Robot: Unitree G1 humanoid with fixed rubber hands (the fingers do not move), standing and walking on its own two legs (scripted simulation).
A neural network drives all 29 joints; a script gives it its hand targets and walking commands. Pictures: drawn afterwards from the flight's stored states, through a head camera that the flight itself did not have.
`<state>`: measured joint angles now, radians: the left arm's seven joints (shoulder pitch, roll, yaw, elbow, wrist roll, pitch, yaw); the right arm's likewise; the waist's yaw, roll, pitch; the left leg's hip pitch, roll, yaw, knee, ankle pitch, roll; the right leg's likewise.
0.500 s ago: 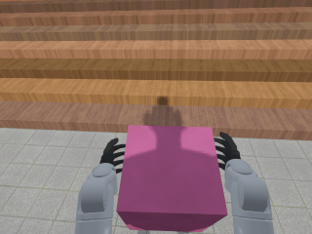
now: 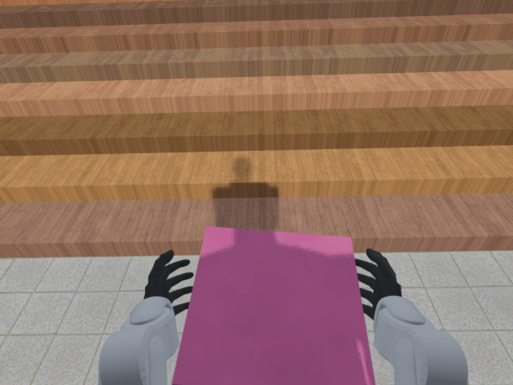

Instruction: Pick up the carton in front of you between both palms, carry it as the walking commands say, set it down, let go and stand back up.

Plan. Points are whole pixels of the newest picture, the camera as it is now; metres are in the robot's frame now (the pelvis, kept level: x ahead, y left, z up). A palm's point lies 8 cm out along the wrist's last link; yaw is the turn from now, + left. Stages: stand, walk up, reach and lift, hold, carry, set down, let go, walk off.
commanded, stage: carry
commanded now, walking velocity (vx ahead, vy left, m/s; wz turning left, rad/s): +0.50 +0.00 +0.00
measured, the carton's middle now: (269, 332) +0.23 +0.00 +0.01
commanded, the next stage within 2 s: none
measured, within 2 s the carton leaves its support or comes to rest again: neither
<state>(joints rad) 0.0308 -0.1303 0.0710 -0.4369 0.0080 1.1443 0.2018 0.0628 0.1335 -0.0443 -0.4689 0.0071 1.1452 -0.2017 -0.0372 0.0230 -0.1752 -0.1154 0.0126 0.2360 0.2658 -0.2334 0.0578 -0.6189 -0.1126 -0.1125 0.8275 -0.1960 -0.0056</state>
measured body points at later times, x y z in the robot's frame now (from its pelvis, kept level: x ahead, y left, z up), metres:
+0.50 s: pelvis +0.33 -0.05 +0.00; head +0.34 -0.07 +0.45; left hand +0.55 +0.12 +0.07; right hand +0.58 -0.19 +0.06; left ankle +0.38 +0.10 -0.68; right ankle +0.30 -0.13 -0.75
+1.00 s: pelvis +0.64 +0.02 -0.01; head +0.67 +0.03 +0.44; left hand +0.98 +0.17 +0.11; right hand +0.98 -0.14 +0.13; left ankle +0.65 +0.07 -0.75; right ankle +0.67 -0.13 -0.66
